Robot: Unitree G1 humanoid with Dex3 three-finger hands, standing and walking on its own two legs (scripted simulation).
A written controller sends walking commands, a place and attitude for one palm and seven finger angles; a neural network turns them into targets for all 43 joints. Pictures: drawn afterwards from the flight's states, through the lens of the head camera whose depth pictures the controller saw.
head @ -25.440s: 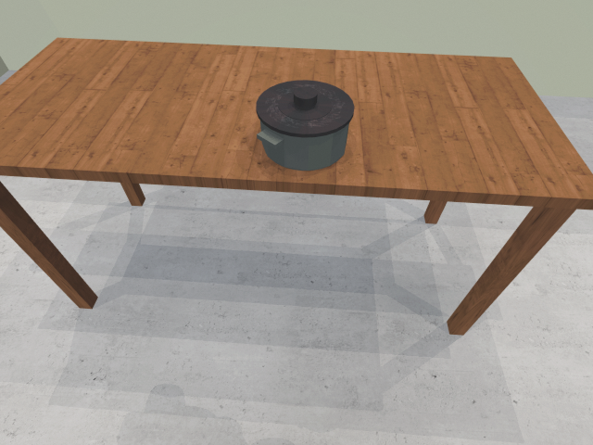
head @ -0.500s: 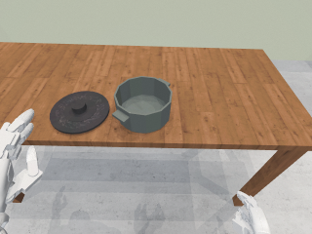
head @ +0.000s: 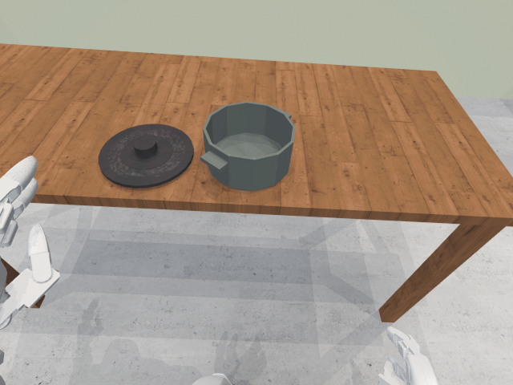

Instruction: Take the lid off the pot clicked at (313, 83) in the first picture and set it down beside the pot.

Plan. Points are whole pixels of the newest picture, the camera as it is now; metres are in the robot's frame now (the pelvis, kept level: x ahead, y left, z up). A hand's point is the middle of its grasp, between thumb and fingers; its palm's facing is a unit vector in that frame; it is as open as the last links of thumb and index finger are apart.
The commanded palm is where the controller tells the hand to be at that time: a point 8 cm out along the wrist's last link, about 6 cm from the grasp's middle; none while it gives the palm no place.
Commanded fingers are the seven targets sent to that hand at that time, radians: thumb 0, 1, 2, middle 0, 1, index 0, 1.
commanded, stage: step back with the hand held close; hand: left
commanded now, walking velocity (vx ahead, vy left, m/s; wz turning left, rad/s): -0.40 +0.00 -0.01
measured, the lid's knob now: (145, 145) +0.58 +0.28 +0.01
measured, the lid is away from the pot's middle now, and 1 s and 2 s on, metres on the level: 0.23 0.23 0.23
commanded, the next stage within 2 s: stop stepping back and stand still in 0.74 s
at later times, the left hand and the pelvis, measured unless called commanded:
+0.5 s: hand out of the picture +0.15 +0.26 +0.19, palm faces +0.28 -0.86 -0.43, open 7.4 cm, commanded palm +0.08 +0.30 +0.20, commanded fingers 0.00 0.90 0.90 -0.20 -0.30 -0.20 -0.30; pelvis -0.06 +0.03 +0.00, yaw -2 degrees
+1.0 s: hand out of the picture +0.04 +0.31 +0.18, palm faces +0.12 -0.92 -0.38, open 7.4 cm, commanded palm -0.01 +0.37 +0.20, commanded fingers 0.00 0.90 0.90 -0.20 -0.30 -0.20 -0.30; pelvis -0.17 +0.10 +0.02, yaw -6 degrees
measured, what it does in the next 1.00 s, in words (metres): walks backwards: right foot, then left foot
